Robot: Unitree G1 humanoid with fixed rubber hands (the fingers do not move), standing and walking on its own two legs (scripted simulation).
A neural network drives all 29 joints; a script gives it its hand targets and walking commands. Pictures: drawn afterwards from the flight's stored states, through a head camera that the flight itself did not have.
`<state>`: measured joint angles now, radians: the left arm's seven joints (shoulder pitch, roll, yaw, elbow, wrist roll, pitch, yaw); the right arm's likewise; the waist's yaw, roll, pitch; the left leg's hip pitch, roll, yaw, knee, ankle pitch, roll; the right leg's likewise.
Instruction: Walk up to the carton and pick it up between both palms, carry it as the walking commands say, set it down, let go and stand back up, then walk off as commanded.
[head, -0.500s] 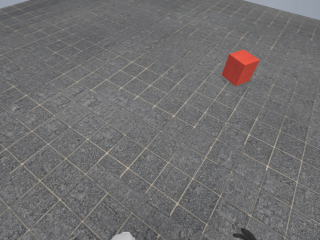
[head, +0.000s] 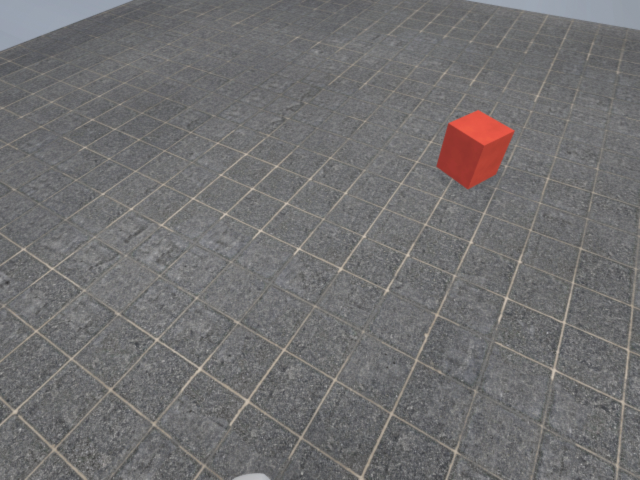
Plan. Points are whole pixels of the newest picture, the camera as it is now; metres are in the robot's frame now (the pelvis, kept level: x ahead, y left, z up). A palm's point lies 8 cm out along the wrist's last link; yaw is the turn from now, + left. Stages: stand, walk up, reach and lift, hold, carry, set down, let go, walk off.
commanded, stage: walk up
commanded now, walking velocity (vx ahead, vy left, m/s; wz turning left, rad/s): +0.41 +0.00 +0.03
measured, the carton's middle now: (473, 149) +1.60 -0.70 -0.64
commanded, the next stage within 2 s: none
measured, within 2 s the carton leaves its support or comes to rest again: neither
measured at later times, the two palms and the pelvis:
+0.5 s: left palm (174, 344) +0.34 +0.25 -0.11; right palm (487, 456) +0.19 -0.23 -0.15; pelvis +0.21 +0.01 +0.00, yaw -2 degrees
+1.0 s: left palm (169, 316) +0.42 +0.29 -0.15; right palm (428, 245) +0.56 -0.20 -0.11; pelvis +0.43 +0.04 -0.01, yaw +1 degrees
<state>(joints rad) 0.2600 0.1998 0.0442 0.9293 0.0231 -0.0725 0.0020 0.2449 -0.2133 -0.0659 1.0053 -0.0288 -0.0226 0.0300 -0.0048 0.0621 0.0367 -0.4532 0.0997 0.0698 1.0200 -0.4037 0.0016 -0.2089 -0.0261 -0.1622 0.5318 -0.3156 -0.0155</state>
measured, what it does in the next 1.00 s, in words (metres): walks ahead: left foot, then right foot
